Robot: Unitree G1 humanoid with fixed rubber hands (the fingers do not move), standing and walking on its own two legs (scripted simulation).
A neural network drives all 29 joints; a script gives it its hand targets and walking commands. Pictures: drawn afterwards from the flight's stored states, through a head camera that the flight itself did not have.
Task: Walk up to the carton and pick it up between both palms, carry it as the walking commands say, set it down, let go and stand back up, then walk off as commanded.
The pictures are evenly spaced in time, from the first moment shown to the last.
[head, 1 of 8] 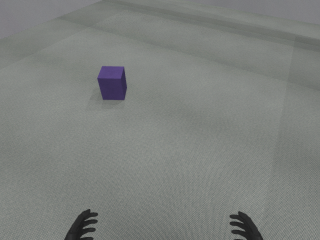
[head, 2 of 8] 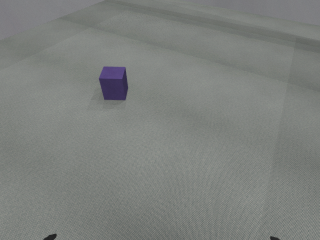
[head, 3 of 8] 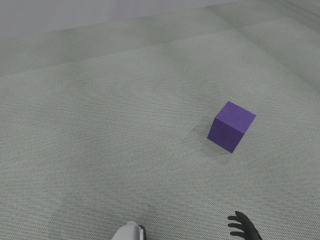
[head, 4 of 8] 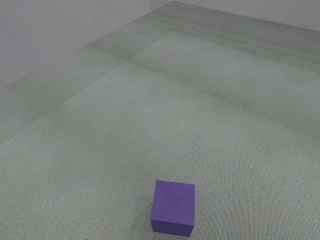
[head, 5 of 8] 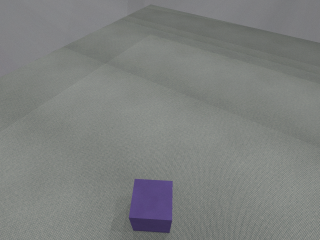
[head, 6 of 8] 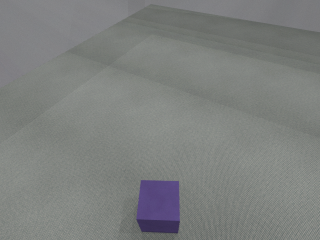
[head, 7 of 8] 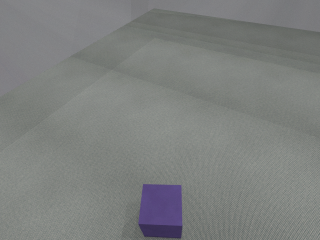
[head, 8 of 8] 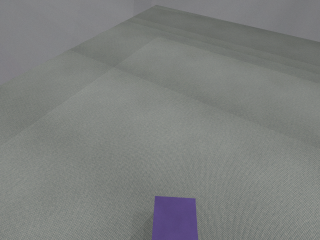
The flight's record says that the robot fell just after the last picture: no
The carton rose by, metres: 0.00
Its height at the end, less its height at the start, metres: +0.00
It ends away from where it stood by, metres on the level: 0.00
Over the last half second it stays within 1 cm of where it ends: yes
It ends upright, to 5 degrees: yes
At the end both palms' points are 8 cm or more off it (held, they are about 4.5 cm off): yes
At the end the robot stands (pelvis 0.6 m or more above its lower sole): yes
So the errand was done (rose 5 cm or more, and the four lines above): no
